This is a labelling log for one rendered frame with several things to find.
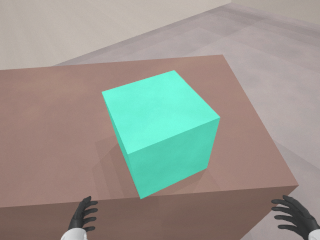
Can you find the robot left hand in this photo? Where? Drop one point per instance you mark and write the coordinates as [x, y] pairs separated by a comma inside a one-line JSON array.
[[78, 220]]

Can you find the pedestal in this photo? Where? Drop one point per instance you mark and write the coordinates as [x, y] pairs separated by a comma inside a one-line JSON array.
[[58, 147]]

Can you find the robot right hand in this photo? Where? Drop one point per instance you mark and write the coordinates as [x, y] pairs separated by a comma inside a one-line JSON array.
[[300, 216]]

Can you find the robot left forearm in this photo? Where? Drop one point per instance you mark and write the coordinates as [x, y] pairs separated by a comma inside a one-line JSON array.
[[75, 234]]

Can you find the carton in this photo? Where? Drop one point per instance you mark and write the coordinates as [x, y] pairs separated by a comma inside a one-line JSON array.
[[165, 130]]

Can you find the robot right forearm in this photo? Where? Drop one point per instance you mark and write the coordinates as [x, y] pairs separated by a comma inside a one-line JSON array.
[[314, 235]]

